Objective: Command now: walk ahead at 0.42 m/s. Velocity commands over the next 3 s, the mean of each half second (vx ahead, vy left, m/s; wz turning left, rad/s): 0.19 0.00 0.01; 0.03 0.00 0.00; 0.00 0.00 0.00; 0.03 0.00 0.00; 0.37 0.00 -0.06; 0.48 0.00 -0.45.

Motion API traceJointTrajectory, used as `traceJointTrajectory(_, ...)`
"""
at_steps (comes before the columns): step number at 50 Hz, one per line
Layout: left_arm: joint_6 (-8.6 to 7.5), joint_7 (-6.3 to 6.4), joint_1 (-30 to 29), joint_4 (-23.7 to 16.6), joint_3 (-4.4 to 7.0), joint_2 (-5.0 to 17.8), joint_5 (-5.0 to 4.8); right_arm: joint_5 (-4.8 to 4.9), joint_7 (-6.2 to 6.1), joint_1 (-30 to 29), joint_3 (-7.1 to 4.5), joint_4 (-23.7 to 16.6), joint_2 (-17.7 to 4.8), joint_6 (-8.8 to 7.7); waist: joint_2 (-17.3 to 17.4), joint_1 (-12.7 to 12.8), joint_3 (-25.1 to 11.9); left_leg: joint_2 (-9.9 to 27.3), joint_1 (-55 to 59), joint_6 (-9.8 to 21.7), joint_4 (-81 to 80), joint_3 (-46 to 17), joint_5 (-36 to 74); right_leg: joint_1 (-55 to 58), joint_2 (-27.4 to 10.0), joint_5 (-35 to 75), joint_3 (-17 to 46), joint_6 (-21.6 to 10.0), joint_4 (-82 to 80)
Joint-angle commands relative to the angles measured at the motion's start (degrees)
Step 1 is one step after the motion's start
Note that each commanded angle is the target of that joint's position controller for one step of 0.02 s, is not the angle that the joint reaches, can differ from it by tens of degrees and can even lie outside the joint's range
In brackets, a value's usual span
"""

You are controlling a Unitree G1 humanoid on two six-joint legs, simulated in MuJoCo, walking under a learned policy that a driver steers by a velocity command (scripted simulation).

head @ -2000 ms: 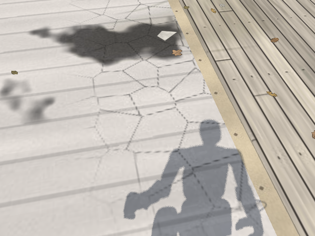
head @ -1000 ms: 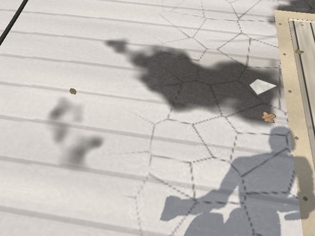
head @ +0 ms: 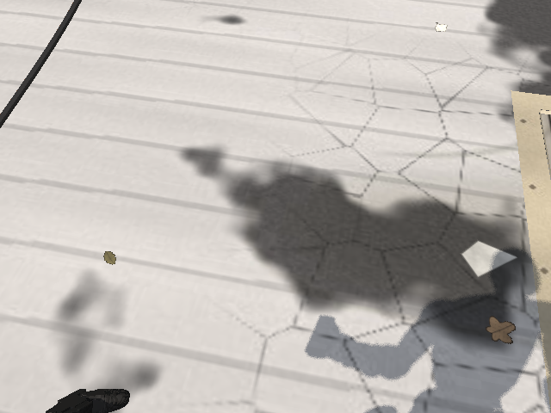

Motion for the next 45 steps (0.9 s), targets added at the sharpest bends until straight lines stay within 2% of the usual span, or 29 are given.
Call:
traceJointTrajectory(1,0.26,0.75,23.8,3.2,4.58,16.4,1.29,-0.31,-0.34,0.5,0.82,-6.1,-0.9,-2.57,-19.0,11.3,-19.1,-6.6,-37.8,1.9,40.0,-1.7,-6.3,46.5,-23.2,-9.3,42.7,-15.0,-13.6)
traceJointTrajectory(2,0.02,0.63,19.6,2.6,3.15,12.0,1.01,0.87,-0.20,-2.2,-0.75,-5.8,-6.7,-3.19,-12.5,10.7,-12.5,-3.1,-42.3,2.0,47.0,-5.7,-5.6,40.6,-22.0,-5.6,39.5,-13.5,-14.4)
traceJointTrajectory(3,-0.08,0.66,15.0,1.8,2.38,9.6,0.91,1.07,-0.10,-5.0,-1.13,-6.1,-8.1,-3.36,-9.3,9.1,-6.9,-0.7,-42.3,2.6,47.5,-4.2,-1.3,33.2,-20.1,5.9,29.7,-11.8,-13.4)
traceJointTrajectory(4,-0.09,0.50,11.3,1.2,1.86,7.9,1.13,0.40,-0.44,-6.3,-1.16,-5.8,-7.3,-3.09,-4.6,7.3,-4.8,1.2,-39.1,2.4,45.5,-3.1,2.1,26.6,-17.3,16.0,22.7,-10.4,-13.3)
traceJointTrajectory(5,-0.15,0.25,9.1,1.0,1.51,6.5,1.39,-0.23,-0.78,-6.8,-1.46,-5.7,-6.6,-2.47,-3.8,5.8,-3.1,2.3,-36.4,2.2,42.5,-2.7,4.0,21.6,-15.2,23.5,17.4,-9.6,-13.9)
traceJointTrajectory(6,-0.22,0.27,8.2,1.4,1.23,5.6,1.78,-0.35,-0.92,-5.8,-1.46,-5.3,-5.5,-1.65,-4.7,4.4,-3.1,2.8,-32.7,2.1,40.4,-2.7,5.4,18.0,-13.8,27.2,14.0,-9.2,-15.0)
traceJointTrajectory(8,-0.61,0.70,8.3,2.8,1.13,5.3,2.21,-0.61,-1.08,-5.1,-1.12,-5.2,-3.0,-0.51,-4.9,2.8,-3.2,2.2,-29.3,1.4,35.5,-2.0,7.7,14.4,-12.9,34.5,10.2,-10.1,-16.0)
traceJointTrajectory(11,-0.11,1.87,6.7,3.9,1.19,6.4,2.12,-1.35,-0.99,-10.0,-0.26,-7.0,-1.6,-0.09,-4.7,2.6,-3.3,1.7,-25.7,0.6,21.2,-1.3,15.3,11.9,-11.0,36.8,5.2,-9.6,-16.2)
traceJointTrajectory(14,0.77,2.26,8.9,5.7,1.43,7.9,1.76,-1.02,-0.52,-14.5,-0.13,-7.7,-2.8,0.26,-5.0,4.5,-4.7,-0.2,-21.4,0.4,12.7,-0.5,22.4,13.0,-11.0,32.7,4.8,-8.8,-15.9)
traceJointTrajectory(16,1.24,2.19,9.4,6.9,1.31,7.9,1.35,-1.01,-0.39,-16.5,-0.31,-8.2,-3.9,0.62,-4.8,4.9,-3.9,-0.6,-20.0,1.1,9.2,-1.1,22.4,13.9,-11.7,27.7,6.1,-8.5,-14.9)
traceJointTrajectory(18,1.74,2.30,8.4,7.5,1.01,7.4,0.55,-1.50,-0.26,-16.6,-0.61,-8.1,-4.6,0.63,-4.0,3.6,-3.3,-1.5,-16.2,2.6,3.0,-0.5,24.5,13.7,-11.0,20.2,6.7,-6.8,-11.8)
traceJointTrajectory(19,1.86,2.33,9.5,8.1,0.61,6.3,0.41,-1.94,-0.33,-15.8,-1.00,-7.6,-5.6,0.55,-2.8,3.2,-3.3,-1.6,-12.3,3.7,-1.4,-0.8,29.1,13.2,-9.1,15.0,6.8,-4.7,-9.3)
traceJointTrajectory(20,1.72,2.37,12.5,8.7,0.04,4.6,1.45,-2.20,-0.72,-15.2,-1.68,-7.7,-8.6,0.45,1.1,4.2,-4.6,2.6,-6.9,5.0,-2.6,-5.0,45.0,11.6,-5.8,7.9,5.3,-1.7,-5.7)
traceJointTrajectory(21,1.38,2.27,19.3,9.8,-0.32,2.9,2.74,-2.24,-1.14,-16.3,-1.95,-8.2,-11.2,0.77,7.5,8.8,-7.6,8.2,0.3,9.3,0.7,-10.1,54.5,7.0,-1.7,-7.4,3.2,1.1,-2.8)
traceJointTrajectory(22,1.84,2.74,20.2,10.6,-0.83,1.3,2.35,-2.01,-0.99,-17.0,-0.87,-7.5,-6.6,1.27,10.7,8.5,-9.4,10.1,-0.3,13.3,0.3,-12.6,48.9,6.7,-1.0,-14.8,2.4,2.9,-1.7)
traceJointTrajectory(23,2.77,3.17,17.7,10.3,-0.71,2.8,1.87,-1.54,-0.48,-18.7,-0.36,-7.4,-4.2,1.55,9.2,7.9,-8.0,8.6,-3.7,12.9,-1.1,-13.0,39.5,8.0,-1.3,-13.7,2.8,3.4,-3.1)
traceJointTrajectory(24,3.73,3.53,16.0,10.3,-0.47,4.0,1.57,-1.39,-0.12,-20.9,-0.28,-7.5,-4.0,1.74,7.6,7.9,-6.4,6.2,-6.5,11.0,-1.6,-11.1,32.7,8.7,-1.4,-11.9,2.7,3.4,-4.4)
traceJointTrajectory(25,4.56,3.78,15.2,10.7,-0.21,5.1,1.50,-1.44,0.15,-22.4,-0.24,-7.8,-4.3,1.70,6.4,7.6,-4.5,4.1,-8.7,9.3,-1.2,-9.1,30.9,9.2,-1.3,-10.5,2.6,3.2,-5.2)
traceJointTrajectory(27,5.42,3.93,15.4,11.5,-0.11,5.5,1.70,-1.29,0.32,-22.4,-0.52,-6.9,-5.4,1.22,4.7,7.4,-4.0,2.4,-9.3,7.7,-0.1,-6.9,32.8,10.7,-1.7,-8.1,2.9,2.9,-6.2)
traceJointTrajectory(32,5.13,3.87,14.8,13.2,-0.20,4.8,1.36,-1.01,-0.12,-22.1,-0.51,-4.3,-4.9,1.08,1.2,6.5,-5.8,1.1,-5.8,8.2,3.1,-4.8,41.3,12.4,-2.4,-1.5,3.0,3.1,-6.0)
traceJointTrajectory(38,5.50,4.04,15.4,15.2,-0.43,3.9,1.45,-0.91,-0.40,-23.8,-0.52,-2.2,-4.3,2.15,0.0,6.5,-3.0,0.0,-7.4,7.8,2.5,-3.7,34.8,11.8,-2.4,-4.0,2.6,3.1,-6.4)
traceJointTrajectory(45,4.99,4.29,16.6,16.7,-0.86,3.4,1.57,-0.96,-0.86,-24.4,-0.46,0.1,-4.0,2.99,0.0,6.2,-0.4,-1.2,-7.9,6.6,1.4,-2.8,27.6,9.6,-2.6,-8.3,2.7,2.9,-7.6)
Next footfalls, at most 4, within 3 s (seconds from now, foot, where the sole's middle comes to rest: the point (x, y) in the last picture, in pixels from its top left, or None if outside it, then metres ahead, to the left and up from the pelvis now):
0.40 left None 0.27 0.12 -0.76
2.64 right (315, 342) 0.64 -0.13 -0.76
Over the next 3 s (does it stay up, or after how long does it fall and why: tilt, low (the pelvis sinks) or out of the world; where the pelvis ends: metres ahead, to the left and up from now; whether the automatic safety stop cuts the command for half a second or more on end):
stays up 0.65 -0.06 0.02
